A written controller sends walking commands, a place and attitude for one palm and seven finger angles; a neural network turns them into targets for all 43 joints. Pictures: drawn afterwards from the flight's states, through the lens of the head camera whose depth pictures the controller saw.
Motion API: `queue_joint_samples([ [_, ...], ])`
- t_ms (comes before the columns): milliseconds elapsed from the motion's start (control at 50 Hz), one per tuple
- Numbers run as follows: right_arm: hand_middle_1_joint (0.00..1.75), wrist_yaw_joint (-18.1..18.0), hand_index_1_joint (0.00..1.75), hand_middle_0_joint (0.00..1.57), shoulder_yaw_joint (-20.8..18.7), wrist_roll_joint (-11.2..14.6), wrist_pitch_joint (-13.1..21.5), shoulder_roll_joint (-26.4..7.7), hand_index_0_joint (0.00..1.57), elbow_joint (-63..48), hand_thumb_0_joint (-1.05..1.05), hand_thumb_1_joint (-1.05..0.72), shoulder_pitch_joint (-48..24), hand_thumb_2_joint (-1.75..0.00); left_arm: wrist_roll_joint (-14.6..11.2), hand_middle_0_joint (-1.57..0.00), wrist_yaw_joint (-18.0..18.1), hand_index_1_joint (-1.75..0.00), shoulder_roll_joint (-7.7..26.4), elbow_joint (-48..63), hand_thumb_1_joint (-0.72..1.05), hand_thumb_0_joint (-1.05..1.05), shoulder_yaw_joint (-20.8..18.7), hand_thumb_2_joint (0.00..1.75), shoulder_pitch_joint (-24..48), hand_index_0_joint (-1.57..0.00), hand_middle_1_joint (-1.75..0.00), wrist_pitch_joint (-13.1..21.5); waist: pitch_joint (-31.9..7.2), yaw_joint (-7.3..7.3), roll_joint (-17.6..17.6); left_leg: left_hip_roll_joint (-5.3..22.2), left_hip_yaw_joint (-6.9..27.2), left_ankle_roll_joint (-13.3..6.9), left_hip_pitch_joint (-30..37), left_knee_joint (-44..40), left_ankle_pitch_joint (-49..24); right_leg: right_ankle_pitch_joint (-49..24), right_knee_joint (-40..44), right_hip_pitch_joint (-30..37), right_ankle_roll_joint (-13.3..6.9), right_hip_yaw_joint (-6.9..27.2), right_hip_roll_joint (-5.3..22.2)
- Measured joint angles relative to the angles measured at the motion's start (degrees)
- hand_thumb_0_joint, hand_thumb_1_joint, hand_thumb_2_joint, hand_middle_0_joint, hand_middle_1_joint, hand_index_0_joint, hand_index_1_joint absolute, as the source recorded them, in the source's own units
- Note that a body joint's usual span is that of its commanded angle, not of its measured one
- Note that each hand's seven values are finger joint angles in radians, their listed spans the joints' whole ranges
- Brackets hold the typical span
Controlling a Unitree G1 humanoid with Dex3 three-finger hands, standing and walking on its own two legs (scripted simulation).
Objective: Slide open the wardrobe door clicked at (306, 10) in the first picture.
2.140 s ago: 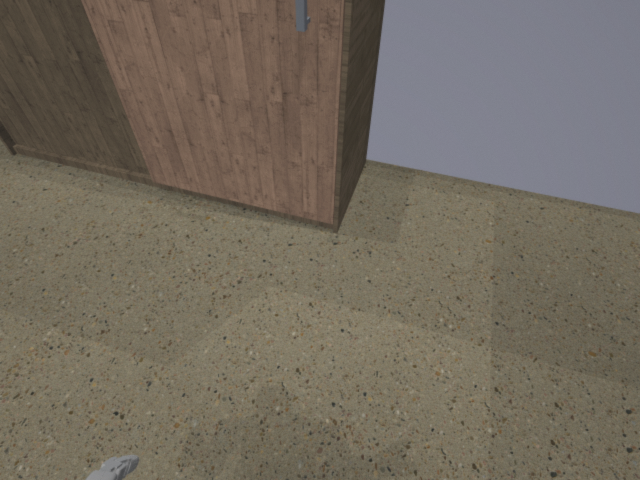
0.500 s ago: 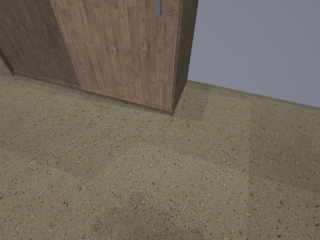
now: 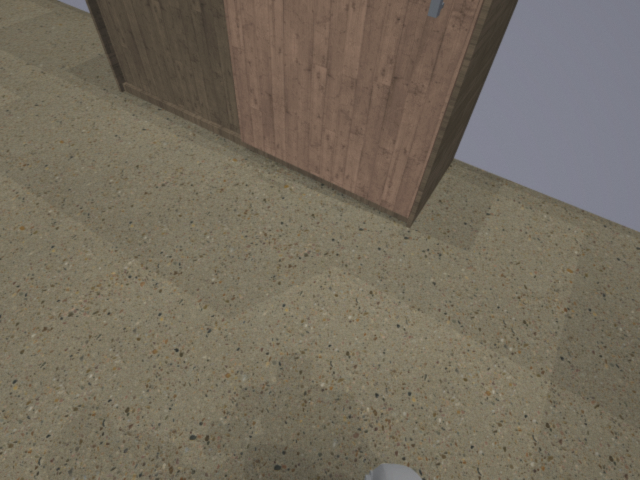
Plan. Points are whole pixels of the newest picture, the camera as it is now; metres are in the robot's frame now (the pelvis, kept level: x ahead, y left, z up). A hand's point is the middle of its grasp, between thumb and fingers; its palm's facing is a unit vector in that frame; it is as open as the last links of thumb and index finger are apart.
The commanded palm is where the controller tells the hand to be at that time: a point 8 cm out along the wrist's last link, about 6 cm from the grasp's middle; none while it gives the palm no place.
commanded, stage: walk to a spot facing it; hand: right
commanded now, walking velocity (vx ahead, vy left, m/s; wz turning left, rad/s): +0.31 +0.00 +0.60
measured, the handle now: out of the picture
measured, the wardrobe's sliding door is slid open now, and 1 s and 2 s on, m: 0.00 0.00 0.00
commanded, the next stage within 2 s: none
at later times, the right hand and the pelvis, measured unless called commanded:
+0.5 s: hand (495, 421) +0.24 -0.28 -0.18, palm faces -0.22 +0.96 -0.18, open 7.4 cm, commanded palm none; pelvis +0.15 -0.08 +0.00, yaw +18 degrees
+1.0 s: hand (378, 277) +0.51 -0.12 -0.19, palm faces -0.54 +0.82 -0.19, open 7.3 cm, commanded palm none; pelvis +0.36 +0.01 -0.02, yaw +35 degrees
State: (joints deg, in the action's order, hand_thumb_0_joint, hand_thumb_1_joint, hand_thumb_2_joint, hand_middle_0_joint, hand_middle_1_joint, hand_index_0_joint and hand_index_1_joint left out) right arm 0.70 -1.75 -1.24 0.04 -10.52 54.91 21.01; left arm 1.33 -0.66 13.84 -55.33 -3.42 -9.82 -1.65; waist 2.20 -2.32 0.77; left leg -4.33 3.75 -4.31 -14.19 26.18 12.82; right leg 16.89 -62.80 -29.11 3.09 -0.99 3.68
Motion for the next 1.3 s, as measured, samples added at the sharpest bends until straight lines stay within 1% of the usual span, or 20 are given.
queue_joint_samples([
  [100, 0.30, 0.2, 0.30, 0.21, -0.4, -0.2, 1.1, 0.2, 0.21, 0.7, 0.01, -0.90, 1.7, -0.90, 0.1, -0.20, 0.2, -0.30, 0.5, 0.9, 0.91, 0.01, -0.6, 0.90, 0.1, -0.20, -0.30, 0.9, -1.5, -0.05, 0.1, -0.9, 2.8, 0.5, 2.0, -4.3, -1.3, -1.8, 4.8, -0.3, 0.7, 1.1, 0.8],
  [200, 0.30, -0.1, 0.30, 0.21, -0.9, -0.6, 1.5, -0.4, 0.21, 0.7, 0.00, -0.90, 2.4, -0.90, -0.2, -0.20, 0.4, -0.30, 0.1, 1.4, 0.91, 0.01, -0.5, 0.90, 0.7, -0.20, -0.30, 1.3, -2.6, -1.31, -0.3, -1.3, 5.5, 1.4, 3.7, -4.9, 0.2, 0.7, 13.9, 2.0, 0.6, 1.2, 0.1],
  [300, 0.30, -0.2, 0.30, 0.20, -1.7, -0.5, 0.7, -1.7, 0.21, 0.7, 0.00, -0.90, 2.9, -0.90, -0.9, -0.20, 0.6, -0.30, -1.5, 3.2, 0.91, 0.01, 0.5, 0.90, 1.5, -0.20, -0.30, 3.1, -3.4, -2.11, -1.9, -1.5, 9.2, 3.5, 4.0, -0.1, 5.1, 0.5, 29.8, 9.2, -0.5, 0.4, -2.1],
  [320, 0.30, -0.2, 0.30, 0.20, -2.0, -0.3, 0.4, -2.1, 0.21, 0.8, 0.00, -0.90, 2.9, -0.90, -0.9, -0.20, 0.8, -0.30, -2.1, 3.5, 0.91, 0.01, 0.8, 0.90, 1.7, -0.20, -0.30, 3.9, -3.3, -1.74, -2.7, -1.4, 9.6, 3.1, 2.8, 3.9, 7.4, -1.1, 31.0, 10.4, -2.2, -0.6, -2.4],
  [380, 0.30, 0.2, 0.30, 0.20, -2.9, -0.4, -0.8, -3.3, 0.20, 2.2, 0.01, -0.90, 1.6, -0.90, -0.5, -0.20, 0.9, -0.30, -3.7, 4.3, 0.91, 0.01, 1.9, 0.90, 0.4, -0.20, -0.30, 5.1, -3.6, -0.74, -3.7, -0.4, 3.6, 3.3, -4.7, 23.8, 13.4, 1.7, 29.9, 13.4, -5.2, -4.2, -1.9],
  [440, 0.30, 1.1, 0.30, 0.20, -3.7, -1.0, -1.1, -4.7, 0.20, 1.9, 0.01, -0.91, -0.7, -0.90, -0.4, -0.20, 1.4, -0.30, -4.9, 3.4, 0.91, 0.01, 2.4, 0.90, -3.4, -0.20, -0.30, 5.7, -4.1, 0.53, -3.5, 2.1, -2.0, 4.0, -11.6, 36.7, 7.8, 1.9, 34.7, 18.7, -5.4, -6.2, -1.1],
  [560, 0.30, 1.2, 0.30, 0.20, -4.4, -1.2, -1.3, -5.5, 0.20, -0.8, 0.01, -0.91, -6.0, -0.90, -0.7, -0.20, 2.9, -0.30, -5.5, -1.5, 0.92, 0.01, 2.4, 0.90, -11.4, -0.20, -0.30, 6.4, -2.6, 1.36, -3.5, 5.0, -3.2, 4.6, -22.1, 45.3, -1.8, 3.1, 41.2, 27.1, -5.3, -10.7, -1.1],
  [660, 0.30, 1.4, 0.30, 0.19, -3.9, -1.1, -2.3, -3.9, 0.20, -1.2, 0.00, -0.91, -9.6, -0.90, -0.6, -0.20, 3.5, -0.30, -5.9, -5.5, 0.92, 0.01, 2.6, 0.90, -17.4, -0.20, -0.30, 6.1, -1.0, 2.55, -2.9, 5.3, -5.7, 4.4, -25.6, 42.5, -5.3, 6.1, 43.5, 32.1, -5.2, -14.5, -1.9],
  [720, 0.30, 1.8, 0.30, 0.19, -3.0, -1.0, -2.5, -2.4, 0.20, -1.3, 0.00, -0.91, -12.1, -0.90, -0.3, -0.20, 3.5, -0.30, -6.4, -7.1, 0.92, 0.01, 2.8, 0.90, -19.9, -0.20, -0.30, 5.8, 0.9, 3.71, -2.3, 5.0, -9.7, 3.3, -23.7, 32.8, -4.5, 8.1, 44.4, 34.9, -5.0, -16.4, -2.3],
  [780, 0.30, 1.9, 0.30, 0.20, -2.1, -0.8, -1.9, -1.4, 0.20, -1.5, 0.01, -0.91, -14.1, -0.90, -0.3, -0.20, 3.1, -0.30, -7.2, -8.3, 0.91, 0.01, 2.9, 0.90, -21.4, -0.20, -0.30, 5.2, 2.9, 4.35, -2.2, 2.6, -13.9, 1.2, -18.7, 20.8, -0.8, 10.6, 40.9, 36.4, -3.6, -18.8, -1.7],
  [840, 0.30, 1.9, 0.30, 0.20, -1.3, -0.9, -0.2, -0.9, 0.20, -1.9, 0.00, -0.91, -13.7, -0.90, -0.8, -0.20, 2.5, -0.30, -7.7, -9.0, 0.91, 0.01, 2.7, 0.90, -23.1, -0.20, -0.30, 4.3, 3.2, 4.13, -3.6, 0.9, -16.1, -2.4, -9.9, 11.4, -0.5, 10.7, 23.8, 32.7, -1.9, -20.3, 0.2],
  [860, 0.30, 1.7, 0.30, 0.20, -1.2, -0.7, 0.7, -0.9, 0.20, -2.1, 0.00, -0.91, -13.0, -0.90, -1.2, -0.20, 2.3, -0.30, -7.8, -9.0, 0.91, 0.01, 2.6, 0.90, -23.3, -0.20, -0.30, 4.0, 2.6, 3.60, -4.2, 0.7, -15.3, -5.5, -8.7, 10.9, 1.7, 10.9, 12.1, 28.1, -1.4, -18.6, 0.7],
  [880, 0.30, 1.3, 0.30, 0.20, -1.1, -0.2, 1.3, -0.6, 0.20, -2.0, 0.00, -0.91, -12.5, -0.90, -1.4, -0.20, 2.1, -0.30, -7.6, -9.1, 0.91, 0.01, 2.4, 0.90, -22.2, -0.20, -0.30, 3.4, 2.7, 3.25, -3.8, 0.1, -14.7, -6.7, -8.4, 12.4, 3.8, 11.2, 0.9, 23.2, -1.5, -14.8, 1.2],
  [920, 0.30, 0.7, 0.30, 0.20, -1.1, 0.5, 1.3, -0.5, 0.20, -1.3, 0.00, -0.91, -10.9, -0.90, -1.2, -0.20, 1.9, -0.30, -7.3, -8.1, 0.91, 0.02, 1.7, 0.90, -18.9, -0.20, -0.30, 2.7, 3.1, 3.72, -2.9, -1.2, -13.9, -5.9, -5.4, 12.0, 5.7, 7.7, -12.8, 14.6, -2.0, -7.5, 1.8],
  [940, 0.30, 0.3, 0.30, 0.20, -1.1, 0.7, 1.3, -0.6, 0.20, -0.5, 0.00, -0.91, -9.9, -0.90, -1.1, -0.20, 1.9, -0.30, -7.1, -7.2, 0.91, 0.02, 1.6, 0.90, -17.2, -0.20, -0.30, 2.6, 2.7, 4.05, -2.6, -1.6, -13.4, -3.8, -3.6, 10.4, 5.4, 5.2, -15.4, 10.8, -1.8, -5.0, 2.5],
  [960, 0.30, -0.2, 0.30, 0.20, -1.4, 0.8, 1.4, -0.8, 0.21, 0.2, 0.00, -0.91, -8.9, -0.90, -1.0, -0.20, 1.9, -0.30, -7.1, -6.1, 0.91, 0.02, 1.5, 0.90, -15.4, -0.20, -0.30, 2.6, 2.2, 4.28, -2.5, -2.1, -12.7, -3.0, -1.8, 8.5, 5.2, 3.2, -15.8, 7.3, -1.7, -3.1, 3.4],
  [1000, 0.30, -0.7, 0.30, 0.20, -1.4, 0.5, 1.6, -1.2, 0.21, 1.6, 0.00, -0.92, -7.1, -0.90, -0.7, -0.20, 1.9, -0.30, -6.8, -3.7, 0.91, 0.02, 1.3, 0.90, -11.8, -0.20, -0.30, 2.8, 1.1, 4.51, -2.1, -2.5, -10.9, -3.9, 1.2, 4.7, 4.6, 1.0, -13.0, 1.5, -1.2, -0.7, 5.2],
  [1120, 0.30, -0.3, 0.30, 0.20, -0.9, -0.1, 3.3, 0.1, 0.21, 3.5, 0.00, -0.92, -2.9, -0.90, -0.1, -0.20, 1.3, -0.30, -4.1, 1.2, 0.93, 0.01, 0.3, 0.90, -2.1, -0.20, -0.30, 3.4, -0.8, 3.16, 0.5, -1.2, -5.7, -2.2, 6.6, -1.4, 5.2, -4.3, 0.3, -7.7, 0.7, 0.7, 7.6],
  [1220, 0.30, -0.7, 0.30, 0.20, -1.0, -0.3, 3.9, 0.6, 0.21, 3.2, 0.00, -0.91, -0.5, -0.90, 0.0, -0.20, 0.2, -0.30, -2.9, 2.5, 0.93, 0.01, 0.5, 0.90, 3.3, -0.20, -0.30, 3.6, -0.1, 0.30, 0.9, 0.3, -3.0, -0.1, 10.0, -2.3, 8.5, -6.3, 14.5, -5.9, 0.8, -1.8, 5.6],
  [1300, 0.30, -1.1, 0.30, 0.20, -1.3, -0.1, 3.5, 0.2, 0.21, 3.4, 0.00, -0.91, 2.3, -0.90, 0.0, -0.20, 0.2, -0.30, -3.3, 3.3, 0.92, 0.01, 1.3, 0.90, 5.9, -0.20, -0.30, 4.4, 0.4, -2.00, -0.1, 1.1, -0.5, 1.7, 11.6, 2.3, 13.9, -7.5, 28.4, 1.8, -0.5, -5.1, 1.7],
])
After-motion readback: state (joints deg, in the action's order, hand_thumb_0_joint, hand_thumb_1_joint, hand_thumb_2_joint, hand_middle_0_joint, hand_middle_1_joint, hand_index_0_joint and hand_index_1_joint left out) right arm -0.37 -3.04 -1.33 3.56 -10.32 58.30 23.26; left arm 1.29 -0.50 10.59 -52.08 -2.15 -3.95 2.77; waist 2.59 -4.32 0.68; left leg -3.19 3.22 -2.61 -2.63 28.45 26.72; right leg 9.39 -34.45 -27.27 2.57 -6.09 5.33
